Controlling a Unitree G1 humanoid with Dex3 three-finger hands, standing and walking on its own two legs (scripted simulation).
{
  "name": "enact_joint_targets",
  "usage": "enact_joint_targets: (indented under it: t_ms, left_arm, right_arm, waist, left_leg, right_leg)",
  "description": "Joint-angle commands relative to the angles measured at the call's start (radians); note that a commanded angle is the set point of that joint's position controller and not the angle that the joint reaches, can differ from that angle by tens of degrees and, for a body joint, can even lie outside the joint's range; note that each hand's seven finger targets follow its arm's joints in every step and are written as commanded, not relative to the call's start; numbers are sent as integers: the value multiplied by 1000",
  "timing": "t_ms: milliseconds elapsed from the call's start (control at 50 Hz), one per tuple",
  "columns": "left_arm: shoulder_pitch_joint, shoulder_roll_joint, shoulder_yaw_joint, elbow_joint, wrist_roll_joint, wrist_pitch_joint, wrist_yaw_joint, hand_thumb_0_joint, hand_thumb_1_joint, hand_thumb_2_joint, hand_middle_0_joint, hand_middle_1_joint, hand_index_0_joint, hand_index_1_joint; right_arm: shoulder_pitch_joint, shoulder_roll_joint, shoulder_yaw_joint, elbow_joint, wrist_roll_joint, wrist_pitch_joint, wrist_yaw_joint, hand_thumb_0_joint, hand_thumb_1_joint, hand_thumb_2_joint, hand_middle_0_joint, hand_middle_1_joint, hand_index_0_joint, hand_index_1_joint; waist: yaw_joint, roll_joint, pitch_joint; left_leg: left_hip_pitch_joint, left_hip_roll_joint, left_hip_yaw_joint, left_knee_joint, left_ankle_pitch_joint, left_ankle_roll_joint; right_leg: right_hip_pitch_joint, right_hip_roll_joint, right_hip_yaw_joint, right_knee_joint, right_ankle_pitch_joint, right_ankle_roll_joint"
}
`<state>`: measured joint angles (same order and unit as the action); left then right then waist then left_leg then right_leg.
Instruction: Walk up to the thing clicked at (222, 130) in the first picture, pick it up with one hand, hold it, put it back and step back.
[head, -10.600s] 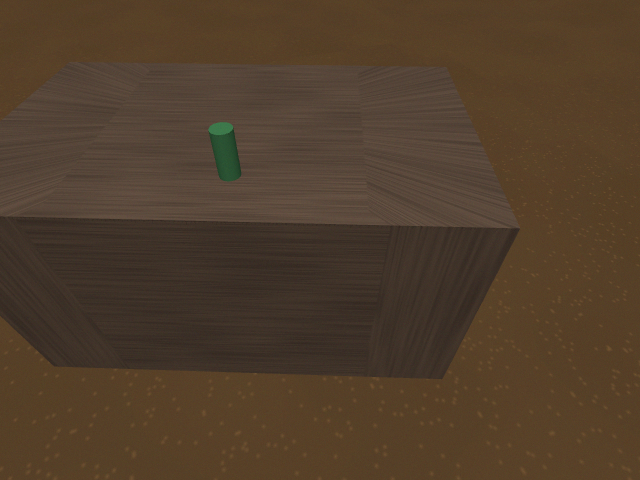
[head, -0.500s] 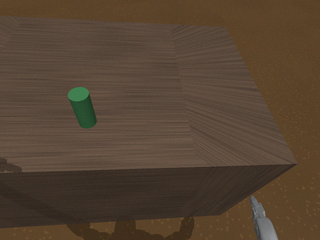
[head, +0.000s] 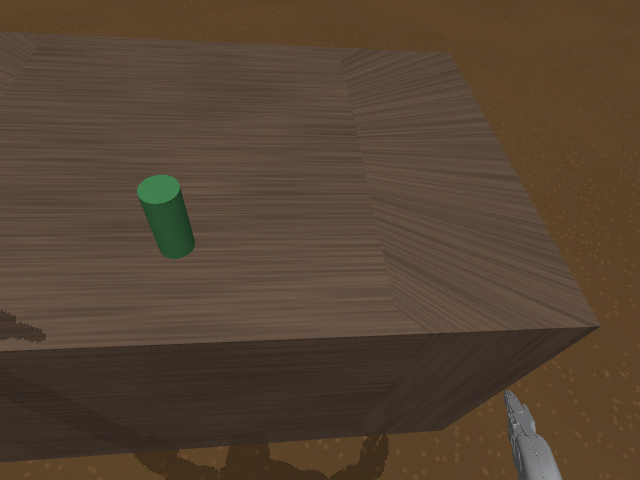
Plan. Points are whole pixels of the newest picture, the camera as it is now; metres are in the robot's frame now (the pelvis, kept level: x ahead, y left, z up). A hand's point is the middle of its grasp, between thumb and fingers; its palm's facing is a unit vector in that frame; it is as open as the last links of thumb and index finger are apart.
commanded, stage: go down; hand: left
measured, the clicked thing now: (168, 219) +0.48 +0.21 +0.03
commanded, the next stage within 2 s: approach in 0.12 s
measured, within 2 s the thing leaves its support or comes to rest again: neither
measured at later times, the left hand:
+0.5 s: hand out of the picture +0.37 +0.37 +0.09, palm faces +0.18 -0.98 +0.01, open 17.5 cm
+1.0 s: hand (142, 238) +0.45 +0.24 +0.02, palm faces +0.15 -0.99 +0.03, open 17.7 cm
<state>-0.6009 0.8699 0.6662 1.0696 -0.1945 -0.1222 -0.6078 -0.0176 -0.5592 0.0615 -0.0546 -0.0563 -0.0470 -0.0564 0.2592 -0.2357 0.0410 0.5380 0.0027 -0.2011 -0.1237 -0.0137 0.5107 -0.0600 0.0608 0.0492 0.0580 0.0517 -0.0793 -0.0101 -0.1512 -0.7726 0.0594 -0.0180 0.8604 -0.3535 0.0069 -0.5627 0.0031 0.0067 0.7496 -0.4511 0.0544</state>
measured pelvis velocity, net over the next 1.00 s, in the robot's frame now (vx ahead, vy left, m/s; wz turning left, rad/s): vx -0.02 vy -0.01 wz -0.03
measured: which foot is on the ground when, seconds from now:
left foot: down 0.00-1.00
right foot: down 0.00-1.00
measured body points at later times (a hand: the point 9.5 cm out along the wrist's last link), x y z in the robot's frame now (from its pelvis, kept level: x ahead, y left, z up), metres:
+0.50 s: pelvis -0.01 -0.01 -0.01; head +0.07 +0.03 +0.43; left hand +0.36 +0.42 +0.09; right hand +0.16 -0.24 -0.07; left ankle +0.03 +0.11 -0.70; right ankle -0.06 -0.17 -0.70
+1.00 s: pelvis -0.02 -0.01 -0.04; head +0.09 +0.03 +0.40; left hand +0.44 +0.29 +0.02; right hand +0.13 -0.26 -0.06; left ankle +0.03 +0.11 -0.70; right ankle -0.06 -0.17 -0.70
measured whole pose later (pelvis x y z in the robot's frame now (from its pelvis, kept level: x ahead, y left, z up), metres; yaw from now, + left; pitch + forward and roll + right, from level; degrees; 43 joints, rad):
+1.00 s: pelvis -0.02 -0.01 -0.04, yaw -2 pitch +21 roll -4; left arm -0.67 0.53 0.48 0.99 -0.15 -0.32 -0.24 -0.02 -0.60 0.01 -0.07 -0.05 -0.07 -0.05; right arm 0.35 -0.24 0.00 0.16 -0.04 -0.08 0.00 -0.01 0.52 -0.05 0.06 0.05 0.06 0.05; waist -0.16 0.00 -0.14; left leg -1.03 0.09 -0.03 1.06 -0.40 -0.01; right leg -0.84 0.03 0.01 1.00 -0.53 0.05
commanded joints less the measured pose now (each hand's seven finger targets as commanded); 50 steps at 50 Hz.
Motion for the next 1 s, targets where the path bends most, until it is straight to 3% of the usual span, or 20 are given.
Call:
enact_joint_targets:
  t_ms: [0, 60, 120, 140, 220, 260, 380, 440, 480, 560, 600, 640, 740, 760, 820, 840, 860, 880, 920, 980]
  left_arm:
    - [-378, 426, 58, -281, -30, -72, 5, 0, -524, 65, -47, -52, -47, -55]
    - [-367, 372, 14, -244, -28, -58, -1, 0, -532, 54, -49, -47, -49, -50]
    - [-324, 372, 13, -211, -34, -51, -4, 0, -525, 61, -50, -54, -50, -56]
    - [-320, 417, 48, -199, -33, -53, 0, 0, -527, 61, -48, -54, -50, -55]
    - [-292, 438, 74, -200, -35, -67, 1, 0, -488, 75, -48, -74, -39, -83]
    - [-275, 380, 41, -176, -34, -72, -8, 0, -502, 69, -47, -62, -36, -74]
    - [-325, 256, -35, -176, -48, -108, 1, 0, -579, 74, -49, -61, -35, -78]
    - [-349, 183, -84, -189, -39, -129, 15, 0, -557, 79, -47, -67, -37, -80]
    - [-368, 163, -92, -196, -39, -146, 36, 0, -539, 74, -43, -69, -38, -77]
    - [-359, 138, -84, -204, -40, -191, 95, 0, -578, 64, -53, -82, -54, -84]
    - [-375, 135, -70, -243, -36, -222, 129, 0, -602, 61, -61, -83, -60, -87]
    - [-402, 81, -107, -268, -23, -247, 157, 0, -607, 58, -66, -80, -63, -86]
    - [-462, 84, -96, -324, 5, -285, 258, 0, -580, 31, -62, -53, -64, -54]
    - [-419, -18, -162, -205, 19, -268, 272, 0, -589, 22, -68, -54, -69, -54]
    - [-444, -54, -155, -277, 26, -268, 332, 0, -605, 3, -77, -40, -78, -41]
    - [-430, -108, -195, -232, 26, -258, 344, 0, -611, 2, -80, -45, -83, -45]
    - [-438, -65, -162, -276, 29, -264, 359, 0, -611, 4, -75, -45, -80, -43]
    - [-430, -66, -167, -289, 33, -266, 368, 0, -611, 2, -74, -43, -79, -40]
    - [-413, -54, -160, -299, 33, -267, 380, 0, -611, 2, -72, -54, -83, -46]
    - [-367, -60, -142, -302, 35, -262, 404, 0, -611, 14, -64, -53, -76, -44]
  right_arm:
    - [-27, -172, -73, -166, 2, -59, -15, 0, 534, -54, 49, 50, 49, 50]
    - [-5, -181, -82, -160, 3, -61, -14, 0, 529, -56, 49, 50, 49, 50]
    - [-6, -164, -65, -128, 6, -54, -11, 0, 534, -54, 49, 50, 49, 50]
    - [1, -204, -98, -142, 3, -56, -15, 0, 533, -54, 49, 50, 49, 50]
    - [-13, -180, -72, -211, 6, -53, -9, 0, 564, -46, 48, 51, 48, 51]
    - [-10, -136, -25, -208, 7, -52, -2, 0, 557, -48, 48, 51, 48, 51]
    - [-18, -130, -19, -190, -6, -60, 0, 0, 558, -49, 48, 51, 48, 51]
    - [-9, -183, -73, -225, -14, -61, -2, 0, 568, -45, 48, 51, 49, 51]
    - [19, -197, -86, -235, -16, -55, 7, 0, 576, -42, 48, 51, 49, 51]
    - [84, -205, -112, -294, -15, -34, 25, 0, 573, -41, 49, 51, 49, 51]
    - [76, -196, -104, -357, -18, -25, 44, 0, 564, -43, 49, 50, 49, 50]
    - [103, -148, -71, -362, -22, -13, 64, 0, 558, -45, 49, 50, 49, 50]
    - [47, -189, -128, -463, -39, 10, 88, 0, 551, -47, 48, 50, 49, 50]
    - [64, -182, -137, -444, -42, 22, 93, 0, 543, -48, 48, 50, 49, 50]
    - [47, -177, -137, -502, -48, 36, 101, 0, 536, -50, 48, 50, 49, 50]
    - [59, -168, -129, -517, -47, 45, 104, 0, 539, -48, 48, 50, 49, 50]
    - [65, -171, -124, -569, -47, 48, 105, 0, 539, -48, 48, 50, 49, 50]
    - [97, -156, -113, -542, -47, 56, 107, 0, 536, -49, 49, 50, 49, 50]
    - [132, -187, -153, -560, -44, 71, 105, 0, 537, -48, 49, 50, 49, 50]
    - [170, -171, -139, -559, -38, 85, 114, 0, 537, -49, 49, 50, 49, 50]
  waist:
    - [26, 264, -354]
    - [-2, 253, -358]
    - [25, 237, -295]
    - [18, 229, -306]
    - [34, 196, -300]
    - [31, 185, -284]
    - [-16, 202, -297]
    - [-53, 200, -333]
    - [-58, 203, -307]
    - [-81, 158, -318]
    - [-69, 173, -347]
    - [-67, 213, -356]
    - [-49, 314, -468]
    - [-69, 289, -403]
    - [-50, 290, -465]
    - [-69, 251, -473]
    - [-60, 213, -506]
    - [-54, 214, -522]
    - [-67, 176, -509]
    - [-58, 137, -455]
  left_leg:
    - [506, -9, -23, -94, 357, 3]
    - [542, -3, -31, -93, 386, 3]
    - [476, -12, -22, -97, 333, 6]
    - [468, -12, -22, -96, 318, 5]
    - [426, -25, -7, -87, 304, 15]
    - [425, -23, -10, -84, 331, 16]
    - [419, -16, -11, -43, 300, 22]
    - [460, -5, -27, -26, 284, 16]
    - [442, 10, -48, -31, 236, 2]
    - [388, -4, -33, 23, 226, 14]
    - [379, -3, -33, 48, 244, 13]
    - [372, -5, -29, 68, 262, 10]
    - [396, 7, -39, 100, 330, -6]
    - [365, 12, -43, 94, 294, -9]
    - [371, 23, -50, 100, 310, -13]
    - [346, 17, -38, 107, 296, -2]
    - [336, 17, -38, 113, 318, 1]
    - [335, 14, -35, 116, 345, 3]
    - [312, 7, -23, 122, 342, 13]
    - [253, 2, -15, 121, 309, 19]
  right_leg:
    - [-91, 32, -54, -76, 263, -59]
    - [-119, 37, -59, -77, 269, -59]
    - [-125, 34, -55, -80, 238, -61]
    - [-112, 34, -54, -80, 238, -60]
    - [-79, 30, -49, -77, 259, -55]
    - [-97, 33, -52, -67, 268, -55]
    - [-175, 29, -47, -33, 250, -50]
    - [-242, 31, -54, -13, 220, -54]
    - [-282, 38, -67, 5, 158, -61]
    - [-292, 27, -56, 32, 196, -55]
    - [-297, 26, -54, 56, 203, -55]
    - [-309, 23, -49, 78, 218, -57]
    - [-307, 25, -44, 120, 231, -67]
    - [-339, 28, -46, 119, 203, -70]
    - [-331, 36, -55, 134, 199, -74]
    - [-311, 38, -51, 129, 218, -69]
    - [-273, 40, -55, 136, 257, -64]
    - [-262, 41, -54, 138, 281, -62]
    - [-237, 43, -46, 134, 322, -51]
    - [-220, 40, -38, 135, 337, -44]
